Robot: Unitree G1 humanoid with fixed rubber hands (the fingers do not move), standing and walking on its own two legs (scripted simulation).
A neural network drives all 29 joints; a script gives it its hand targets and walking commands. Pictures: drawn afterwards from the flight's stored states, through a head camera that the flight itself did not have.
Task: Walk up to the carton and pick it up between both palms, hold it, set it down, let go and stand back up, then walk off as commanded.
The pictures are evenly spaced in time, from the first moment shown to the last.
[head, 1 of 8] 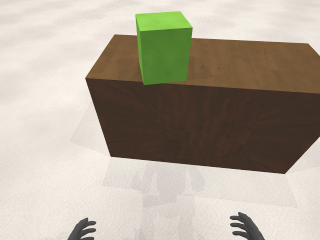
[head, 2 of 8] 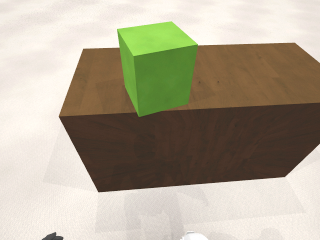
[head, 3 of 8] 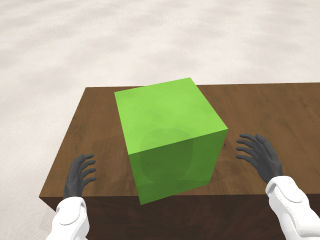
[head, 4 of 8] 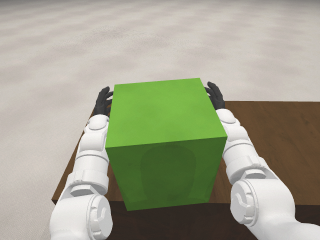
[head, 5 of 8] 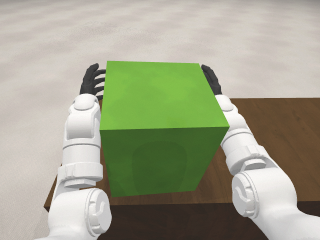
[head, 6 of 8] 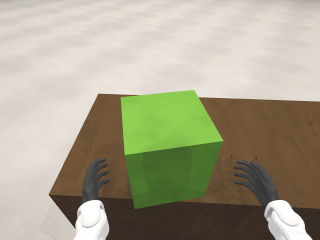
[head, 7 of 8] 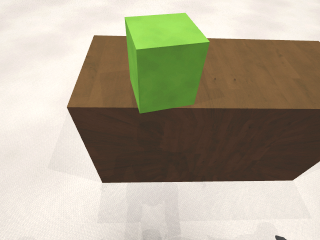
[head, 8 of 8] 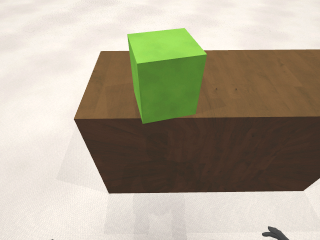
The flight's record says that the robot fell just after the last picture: no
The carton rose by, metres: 0.19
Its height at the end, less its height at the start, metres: +0.00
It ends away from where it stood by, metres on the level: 0.03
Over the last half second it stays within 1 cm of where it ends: yes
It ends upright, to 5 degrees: yes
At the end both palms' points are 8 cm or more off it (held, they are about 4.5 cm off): yes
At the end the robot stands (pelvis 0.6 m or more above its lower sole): yes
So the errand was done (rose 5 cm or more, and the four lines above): yes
